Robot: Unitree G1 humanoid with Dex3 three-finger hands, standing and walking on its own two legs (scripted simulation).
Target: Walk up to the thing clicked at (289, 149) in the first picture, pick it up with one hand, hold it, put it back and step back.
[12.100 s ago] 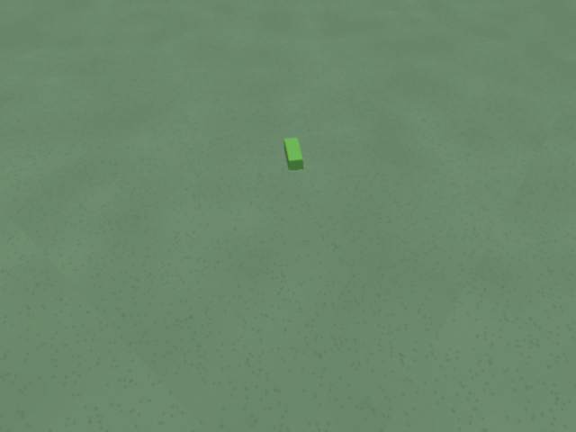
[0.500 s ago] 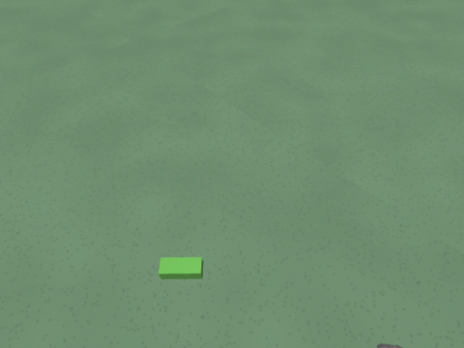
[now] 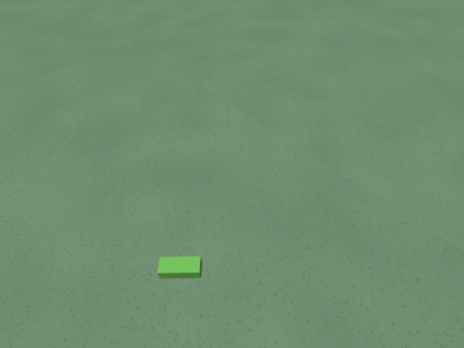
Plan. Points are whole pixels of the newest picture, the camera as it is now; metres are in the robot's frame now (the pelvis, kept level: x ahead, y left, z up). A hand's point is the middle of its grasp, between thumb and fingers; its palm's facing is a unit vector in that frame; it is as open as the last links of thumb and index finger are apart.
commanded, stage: stand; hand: left
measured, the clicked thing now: (180, 267) +0.55 +0.25 -0.75
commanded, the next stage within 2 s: walk up in 0.94 s
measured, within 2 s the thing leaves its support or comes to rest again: neither
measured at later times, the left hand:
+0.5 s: hand out of the picture +0.10 +0.26 -0.15, palm faces -0.02 -0.94 -0.35, open 7.4 cm
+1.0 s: hand out of the picture +0.10 +0.26 -0.15, palm faces +0.00 -0.94 -0.35, open 7.4 cm
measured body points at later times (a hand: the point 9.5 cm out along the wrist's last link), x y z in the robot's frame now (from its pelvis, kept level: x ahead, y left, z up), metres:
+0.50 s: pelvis +0.01 +0.00 +0.00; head +0.02 +0.00 +0.45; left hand +0.10 +0.31 -0.13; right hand +0.08 -0.30 -0.14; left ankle -0.03 +0.15 -0.75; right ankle +0.04 -0.10 -0.75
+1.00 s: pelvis +0.02 +0.00 +0.00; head +0.03 +0.00 +0.45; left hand +0.10 +0.31 -0.13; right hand +0.09 -0.30 -0.14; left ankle -0.03 +0.15 -0.75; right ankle +0.04 -0.10 -0.75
